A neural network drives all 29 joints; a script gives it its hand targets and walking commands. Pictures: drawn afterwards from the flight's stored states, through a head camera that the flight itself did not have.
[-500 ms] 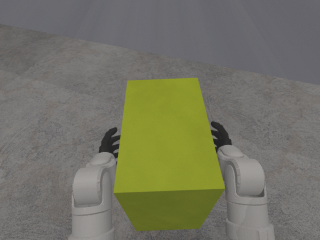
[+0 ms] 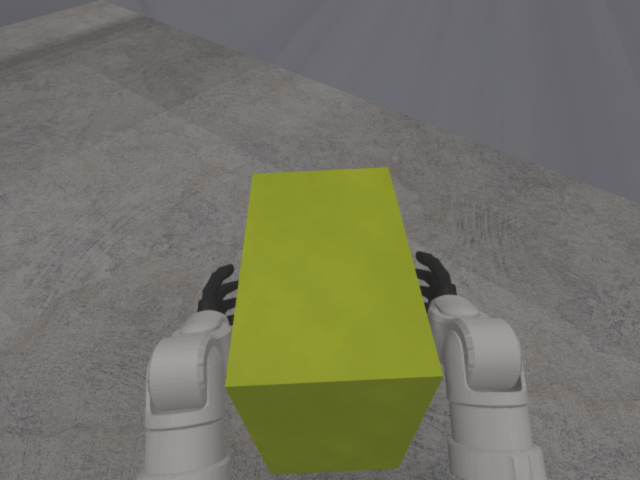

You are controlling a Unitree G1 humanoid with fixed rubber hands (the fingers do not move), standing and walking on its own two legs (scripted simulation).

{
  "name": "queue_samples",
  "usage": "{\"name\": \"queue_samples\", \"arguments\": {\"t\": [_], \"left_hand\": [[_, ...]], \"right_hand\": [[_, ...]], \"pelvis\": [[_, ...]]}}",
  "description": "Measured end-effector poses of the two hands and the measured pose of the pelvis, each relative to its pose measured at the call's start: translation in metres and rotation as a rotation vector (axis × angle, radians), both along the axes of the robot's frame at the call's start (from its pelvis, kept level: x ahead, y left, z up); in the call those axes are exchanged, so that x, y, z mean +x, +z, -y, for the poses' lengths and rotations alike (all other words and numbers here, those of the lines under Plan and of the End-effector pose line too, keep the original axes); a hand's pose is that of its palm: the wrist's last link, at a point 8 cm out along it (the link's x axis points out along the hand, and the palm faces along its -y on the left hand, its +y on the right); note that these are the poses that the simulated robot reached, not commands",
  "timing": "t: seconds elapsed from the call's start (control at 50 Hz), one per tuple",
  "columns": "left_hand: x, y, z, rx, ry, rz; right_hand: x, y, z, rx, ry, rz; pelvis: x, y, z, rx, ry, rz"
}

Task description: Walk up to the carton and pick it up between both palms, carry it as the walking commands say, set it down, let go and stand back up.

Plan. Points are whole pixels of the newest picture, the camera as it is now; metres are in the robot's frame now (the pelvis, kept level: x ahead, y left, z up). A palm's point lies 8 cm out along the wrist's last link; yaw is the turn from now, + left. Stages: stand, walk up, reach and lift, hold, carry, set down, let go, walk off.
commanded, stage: carry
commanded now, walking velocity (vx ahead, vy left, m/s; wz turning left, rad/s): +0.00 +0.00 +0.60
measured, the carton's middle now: (327, 326) +0.31 +0.00 +0.02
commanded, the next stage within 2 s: none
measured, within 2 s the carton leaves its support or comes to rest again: neither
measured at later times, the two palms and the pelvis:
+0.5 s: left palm (130, 421) +0.17 +0.18 +0.12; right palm (408, 352) +0.23 -0.08 +0.11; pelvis -0.08 +0.00 +0.02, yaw +15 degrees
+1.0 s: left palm out of the picture -0.01 +0.30 +0.09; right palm (238, 458) +0.15 +0.09 +0.09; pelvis -0.17 +0.03 +0.01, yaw +33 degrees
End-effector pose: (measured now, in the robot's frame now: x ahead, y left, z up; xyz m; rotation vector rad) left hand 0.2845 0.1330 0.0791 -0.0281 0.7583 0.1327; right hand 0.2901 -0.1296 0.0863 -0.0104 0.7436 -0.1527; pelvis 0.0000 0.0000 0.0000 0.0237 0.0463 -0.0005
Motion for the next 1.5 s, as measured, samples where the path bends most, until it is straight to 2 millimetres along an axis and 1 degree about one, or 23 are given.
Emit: {"name": "queue_samples", "arguments": {"t": [0.08,0.16,0.22,0.28,0.32,0.4,0.46,0.5,0.56,0.62,0.7,0.74,0.8,0.88,0.96,1.02,1.12,1.18,1.24,1.32,1.4,1.44,1.5], "left_hand": [[-0.031,-0.007,-0.029,-0.003,0.081,-0.046],[-0.051,0.0,-0.045,0.001,0.138,-0.022],[-0.061,0.01,-0.047,0.014,0.159,0.004],[-0.07,0.02,-0.042,0.036,0.165,0.02],[-0.077,0.026,-0.038,0.065,0.158,0.019],[-0.094,0.035,-0.034,0.078,0.161,0.005],[-0.106,0.04,-0.039,0.087,0.181,0.007],[-0.114,0.042,-0.047,0.084,0.204,0.013],[-0.13,0.04,-0.065,0.073,0.248,0.019],[-0.15,0.033,-0.088,0.057,0.297,0.022],[-0.183,0.013,-0.127,0.022,0.371,0.031],[-0.206,0.002,-0.143,0.002,0.422,0.008],[-0.24,-0.008,-0.158,-0.008,0.493,-0.038],[-0.272,-0.006,-0.169,-0.004,0.569,-0.035],[-0.289,0.007,-0.172,0.02,0.609,-0.003],[-0.295,0.018,-0.168,0.049,0.615,0.007],[-0.309,0.033,-0.161,0.07,0.617,-0.007],[-0.321,0.039,-0.163,0.077,0.635,-0.004],[-0.338,0.041,-0.171,0.075,0.666,0.01],[-0.371,0.034,-0.19,0.06,0.722,0.022],[-0.417,0.014,-0.212,0.028,0.792,0.032],[-0.444,0.003,-0.217,0.003,0.842,0.004],[-0.482,-0.007,-0.218,-0.018,0.916,-0.041]], "right_hand": [[-0.008,-0.007,-0.031,-0.005,0.086,-0.047],[-0.015,-0.002,-0.048,0.009,0.136,-0.022],[-0.021,0.003,-0.05,0.025,0.153,0.003],[-0.029,0.007,-0.046,0.046,0.159,0.019],[-0.037,0.008,-0.042,0.063,0.157,0.019],[-0.05,0.016,-0.039,0.064,0.174,0.006],[-0.056,0.02,-0.045,0.075,0.19,0.008],[-0.06,0.022,-0.054,0.079,0.207,0.014],[-0.066,0.021,-0.074,0.079,0.243,0.019],[-0.074,0.018,-0.101,0.067,0.288,0.021],[-0.09,0.008,-0.146,0.032,0.362,0.03],[-0.1,0.001,-0.167,0.004,0.419,0.008],[-0.116,-0.009,-0.192,-0.016,0.499,-0.037],[-0.132,-0.009,-0.213,-0.005,0.573,-0.036],[-0.141,-0.002,-0.221,0.023,0.609,-0.005],[-0.146,0.003,-0.218,0.05,0.615,0.006],[-0.157,0.015,-0.213,0.06,0.628,-0.005],[-0.165,0.022,-0.219,0.067,0.643,-0.001],[-0.176,0.025,-0.232,0.075,0.666,0.01],[-0.199,0.021,-0.258,0.066,0.716,0.019],[-0.233,0.009,-0.293,0.032,0.789,0.03],[-0.251,0.001,-0.308,-0.001,0.846,0.005],[-0.275,-0.008,-0.325,-0.03,0.928,-0.038]], "pelvis": [[-0.015,0.005,-0.007,-0.019,0.04,-0.003],[-0.029,0.006,-0.009,-0.024,0.079,-0.012],[-0.039,0.008,-0.006,-0.026,0.108,-0.02],[-0.048,0.009,-0.001,-0.026,0.139,-0.027],[-0.054,0.012,0.002,-0.036,0.16,-0.02],[-0.064,0.021,0.007,0.01,0.21,-0.015],[-0.073,0.024,0.006,0.029,0.243,-0.004],[-0.08,0.024,0.003,0.035,0.269,-0.002],[-0.09,0.021,-0.003,0.034,0.311,-0.005],[-0.102,0.015,-0.014,0.022,0.357,-0.009],[-0.119,0.0,-0.033,0.005,0.418,-0.009],[-0.128,0.0,-0.037,0.0,0.44,-0.009],[-0.14,0.003,-0.04,-0.016,0.471,-0.007],[-0.154,0.005,-0.039,-0.024,0.515,-0.012],[-0.164,0.006,-0.035,-0.027,0.558,-0.021],[-0.169,0.008,-0.03,-0.033,0.591,-0.024],[-0.177,0.019,-0.025,-0.005,0.658,-0.024],[-0.185,0.023,-0.025,0.017,0.693,-0.019],[-0.196,0.023,-0.027,0.026,0.732,-0.017],[-0.216,0.015,-0.035,0.017,0.788,-0.015],[-0.239,0.0,-0.048,0.0,0.844,-0.01],[-0.249,0.001,-0.048,-0.015,0.865,-0.007],[-0.262,0.005,-0.046,-0.031,0.899,-0.004]]}}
